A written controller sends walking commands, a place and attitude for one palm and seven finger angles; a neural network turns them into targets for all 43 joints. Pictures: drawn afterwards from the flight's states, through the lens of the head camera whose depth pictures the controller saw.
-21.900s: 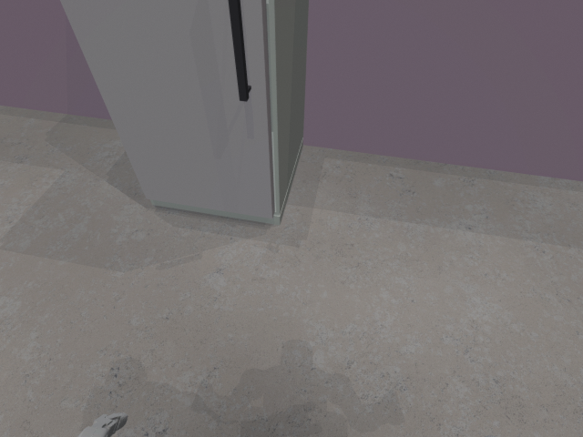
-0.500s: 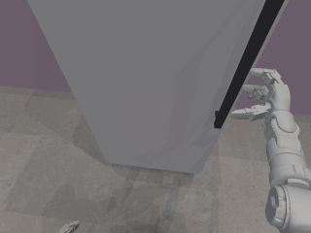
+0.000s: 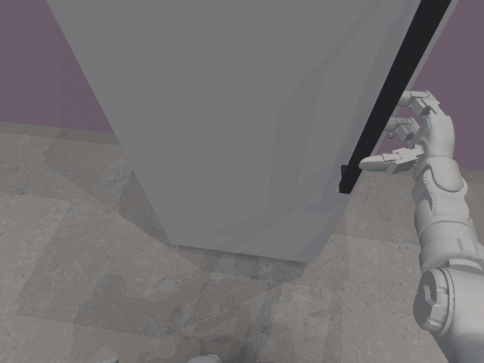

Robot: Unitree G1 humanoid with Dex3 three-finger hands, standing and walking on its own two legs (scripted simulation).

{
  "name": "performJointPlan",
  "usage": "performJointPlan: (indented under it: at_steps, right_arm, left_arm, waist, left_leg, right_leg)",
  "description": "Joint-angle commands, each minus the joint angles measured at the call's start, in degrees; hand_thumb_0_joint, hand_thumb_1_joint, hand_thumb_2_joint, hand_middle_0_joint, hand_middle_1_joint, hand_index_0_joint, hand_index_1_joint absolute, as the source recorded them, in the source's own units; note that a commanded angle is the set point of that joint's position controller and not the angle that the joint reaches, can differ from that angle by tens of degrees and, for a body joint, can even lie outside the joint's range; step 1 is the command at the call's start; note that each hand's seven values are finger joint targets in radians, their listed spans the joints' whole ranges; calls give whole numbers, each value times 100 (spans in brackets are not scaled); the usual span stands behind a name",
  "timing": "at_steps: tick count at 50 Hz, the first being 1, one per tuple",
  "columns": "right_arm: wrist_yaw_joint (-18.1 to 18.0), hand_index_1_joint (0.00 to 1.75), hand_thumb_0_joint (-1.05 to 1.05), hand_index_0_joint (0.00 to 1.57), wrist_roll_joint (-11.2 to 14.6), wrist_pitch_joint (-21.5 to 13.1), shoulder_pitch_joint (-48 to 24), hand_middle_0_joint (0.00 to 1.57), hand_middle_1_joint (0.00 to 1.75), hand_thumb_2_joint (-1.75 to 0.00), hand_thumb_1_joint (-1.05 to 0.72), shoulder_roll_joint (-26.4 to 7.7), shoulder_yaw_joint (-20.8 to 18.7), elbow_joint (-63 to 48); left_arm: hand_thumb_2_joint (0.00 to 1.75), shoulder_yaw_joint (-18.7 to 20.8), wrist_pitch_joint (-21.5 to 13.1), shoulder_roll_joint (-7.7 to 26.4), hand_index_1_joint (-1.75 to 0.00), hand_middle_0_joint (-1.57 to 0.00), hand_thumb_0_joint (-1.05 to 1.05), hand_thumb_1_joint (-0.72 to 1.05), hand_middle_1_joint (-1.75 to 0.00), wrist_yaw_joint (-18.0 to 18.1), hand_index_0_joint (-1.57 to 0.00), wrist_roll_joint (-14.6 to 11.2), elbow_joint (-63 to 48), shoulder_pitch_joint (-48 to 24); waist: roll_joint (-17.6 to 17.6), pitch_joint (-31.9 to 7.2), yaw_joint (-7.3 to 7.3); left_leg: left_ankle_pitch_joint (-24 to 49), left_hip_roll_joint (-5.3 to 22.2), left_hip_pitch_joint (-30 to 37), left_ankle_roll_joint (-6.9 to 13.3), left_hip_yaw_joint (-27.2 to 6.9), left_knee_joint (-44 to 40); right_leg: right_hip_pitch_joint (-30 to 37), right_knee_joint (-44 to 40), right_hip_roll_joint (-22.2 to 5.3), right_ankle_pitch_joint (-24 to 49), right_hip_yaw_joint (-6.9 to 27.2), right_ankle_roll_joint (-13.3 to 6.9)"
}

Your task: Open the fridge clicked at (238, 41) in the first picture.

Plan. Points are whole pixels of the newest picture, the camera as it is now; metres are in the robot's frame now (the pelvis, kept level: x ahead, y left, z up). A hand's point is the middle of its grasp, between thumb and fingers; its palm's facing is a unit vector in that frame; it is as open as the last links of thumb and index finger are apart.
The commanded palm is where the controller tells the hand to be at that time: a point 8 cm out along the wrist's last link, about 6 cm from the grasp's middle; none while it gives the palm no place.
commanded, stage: slide the fingers in behind the handle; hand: right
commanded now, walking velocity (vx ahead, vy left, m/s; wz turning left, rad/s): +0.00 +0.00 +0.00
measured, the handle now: (381, 98) +0.52 -0.14 +0.17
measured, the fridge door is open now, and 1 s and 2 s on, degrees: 0 0 0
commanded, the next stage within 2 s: grip the handle and tug to test in 1.64 s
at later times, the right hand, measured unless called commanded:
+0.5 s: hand (385, 141) +0.46 -0.15 +0.12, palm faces +0.02 +1.00 +0.00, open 14.0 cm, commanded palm +0.43 -0.20 +0.13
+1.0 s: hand (373, 140) +0.47 -0.13 +0.12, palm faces +0.04 +1.00 +0.00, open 14.0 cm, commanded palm +0.43 -0.18 +0.13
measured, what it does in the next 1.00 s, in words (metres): stands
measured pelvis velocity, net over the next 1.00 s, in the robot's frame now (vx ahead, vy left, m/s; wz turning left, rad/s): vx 0.01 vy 0.01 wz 0.00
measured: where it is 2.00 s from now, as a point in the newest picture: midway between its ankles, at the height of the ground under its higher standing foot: outside the picture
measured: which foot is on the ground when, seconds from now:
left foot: down 0.00-1.00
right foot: down 0.00-1.00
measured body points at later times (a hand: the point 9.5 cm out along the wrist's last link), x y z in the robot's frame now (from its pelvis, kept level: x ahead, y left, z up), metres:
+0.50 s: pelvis +0.01 +0.00 +0.00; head +0.05 -0.01 +0.45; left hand +0.09 +0.26 -0.11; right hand +0.46 -0.21 +0.12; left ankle +0.01 +0.10 -0.71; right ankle +0.01 -0.11 -0.71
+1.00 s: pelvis +0.01 +0.01 +0.01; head +0.05 +0.01 +0.45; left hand +0.07 +0.27 -0.11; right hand +0.46 -0.19 +0.12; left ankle +0.01 +0.10 -0.71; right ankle +0.01 -0.11 -0.71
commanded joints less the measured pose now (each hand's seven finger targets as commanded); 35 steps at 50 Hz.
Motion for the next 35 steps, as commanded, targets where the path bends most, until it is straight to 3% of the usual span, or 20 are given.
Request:
performJointPlan:
  at_steps: [1, 3, 6, 7, 8, 11, 13, 15, 20, 22, 23, 25, 28, 31, 32, 33, 35]
  right_arm:
    - [28, 120, 0, 30, 132, -359, -2564, 30, 120, -30, 50, -1031, 28, -1375]
    - [-7, 120, 0, 30, 118, -314, -2510, 30, 120, -30, 50, -1191, -99, -1313]
    - [-44, 120, 0, 30, 155, -323, -2369, 30, 120, -30, 50, -1286, -246, -1544]
    - [-27, 120, 0, 30, 166, -319, -2309, 30, 120, -30, 50, -1072, -66, -1633]
    - [-49, 120, 0, 30, 163, -324, -2254, 30, 120, -30, 50, -1160, -163, -1706]
    - [-66, 120, 0, 30, 158, -303, -2190, 30, 120, -30, 50, -728, 207, -2084]
    - [-92, 120, 0, 30, 172, -227, -2097, 30, 120, -30, 50, -880, 91, -2022]
    - [-129, 120, 0, 30, 197, -173, -2228, 30, 120, -30, 50, -827, 110, -2102]
    - [-230, 120, 0, 30, 156, -173, -2277, 30, 120, -30, 50, -692, 210, -2301]
    - [-262, 120, 0, 30, 151, -193, -2162, 30, 120, -30, 50, -711, 163, -2218]
    - [-246, 120, 0, 30, 153, -175, -2060, 30, 120, -30, 50, -505, 329, -2168]
    - [-251, 120, 0, 30, 160, -149, -2109, 30, 120, -30, 50, -566, 264, -2052]
    - [-251, 120, 0, 30, 183, -63, -1951, 30, 120, -30, 50, -480, 275, -2023]
    - [-269, 120, 0, 30, 155, -56, -2257, 30, 120, -30, 50, -319, 482, -2066]
    - [-294, 120, 0, 30, 170, -69, -2331, 30, 120, -30, 50, -257, 492, -2077]
    - [-323, 120, 0, 30, 156, -108, -2383, 30, 120, -30, 50, -405, 376, -2088]
    - [-372, 120, 0, 30, 168, -187, -2365, 30, 120, -30, 50, -379, 380, -2315]
  left_arm:
    - [90, 294, -180, 899, -30, -20, 0, 90, -30, 73, -20, -32, -573, 291]
    - [90, 302, -163, 927, -30, -20, 0, 90, -30, 89, -20, -38, -564, 302]
    - [90, 316, -165, 916, -30, -20, 0, 90, -30, 98, -20, -37, -616, 284]
    - [90, 297, -173, 887, -30, -20, 0, 90, -30, 89, -20, -38, -657, 240]
    - [90, 311, -174, 894, -30, -20, 0, 90, -30, 94, -20, -40, -641, 262]
    - [90, 322, -189, 835, -30, -20, 0, 90, -30, 65, -20, -49, -665, 186]
    - [90, 322, -164, 872, -30, -20, 0, 90, -30, 71, -20, -60, -644, 183]
    - [90, 334, -155, 871, -30, -20, 0, 90, -30, 89, -20, -54, -637, 184]
    - [90, 313, -179, 812, -30, -20, 0, 90, -30, 93, -20, -46, -630, 95]
    - [90, 316, -178, 812, -30, -20, 0, 90, -30, 90, -20, -45, -600, 80]
    - [90, 299, -181, 788, -30, -20, 0, 90, -30, 78, -20, -53, -626, 37]
    - [90, 304, -179, 819, -30, -20, 0, 90, -30, 78, -20, -42, -600, 59]
    - [90, 298, -163, 791, -30, -20, 0, 90, -30, 70, -20, -59, -655, -10]
    - [90, 282, -156, 781, -30, -20, 0, 90, -30, 74, -20, -70, -641, -27]
    - [90, 298, -169, 772, -30, -20, 0, 90, -30, 72, -20, -60, -637, -25]
    - [90, 298, -170, 786, -30, -20, 0, 90, -30, 80, -20, -51, -606, -15]
    - [90, 314, -182, 783, -30, -20, 0, 90, -30, 76, -20, -33, -627, -19]
  waist:
    - [-160, -2050, 3]
    - [6, -1912, 1]
    - [-5, -2057, -96]
    - [-100, -2083, -93]
    - [-40, -2129, -114]
    - [-392, -2215, -73]
    - [-228, -2057, -92]
    - [-30, -2055, -64]
    - [-255, -2077, -108]
    - [-206, -2075, -103]
    - [-176, -1996, -103]
    - [78, -1947, -83]
    - [-43, -1996, -165]
    - [-12, -1870, -47]
    - [49, -1902, -25]
    - [-2, -1896, -54]
    - [-86, -2175, -98]
  left_leg:
    - [1635, -80, 780, -61, -251, -516]
    - [1503, -84, 759, -64, -245, -552]
    - [1656, -82, 937, -56, -266, -549]
    - [1649, -90, 926, -52, -257, -541]
    - [1710, -94, 946, -46, -244, -528]
    - [1824, -103, 789, -48, -204, -508]
    - [1784, -104, 831, -41, -205, -542]
    - [1835, -104, 900, -51, -201, -567]
    - [2012, -89, 929, -35, -198, -533]
    - [2045, -82, 893, -40, -187, -526]
    - [2003, -91, 873, -40, -179, -532]
    - [1989, -82, 946, -49, -185, -557]
    - [2122, -63, 1027, -43, -193, -547]
    - [2004, -55, 911, -53, -192, -574]
    - [1938, -62, 874, -70, -202, -598]
    - [1961, -60, 884, -53, -211, -589]
    - [2090, -69, 983, -47, -220, -550]
  right_leg:
    - [1301, -461, 165, 1254, 334, -41]
    - [1208, -496, 153, 1118, 345, -54]
    - [1266, -506, 163, 1253, 322, -59]
    - [1319, -513, 172, 1255, 318, -52]
    - [1365, -500, 160, 1343, 328, -51]
    - [1709, -460, 134, 1628, 338, -24]
    - [1593, -493, 135, 1546, 353, -30]
    - [1599, -506, 138, 1565, 352, -44]
    - [1751, -497, 153, 1787, 347, -20]
    - [1790, -495, 137, 1830, 363, -14]
    - [1756, -503, 149, 1776, 357, -8]
    - [1638, -517, 160, 1674, 353, -25]
    - [1647, -523, 181, 1750, 318, -15]
    - [1629, -537, 172, 1643, 352, -18]
    - [1639, -517, 179, 1550, 341, -29]
    - [1657, -521, 175, 1582, 353, -26]
    - [1810, -486, 186, 1764, 344, -25]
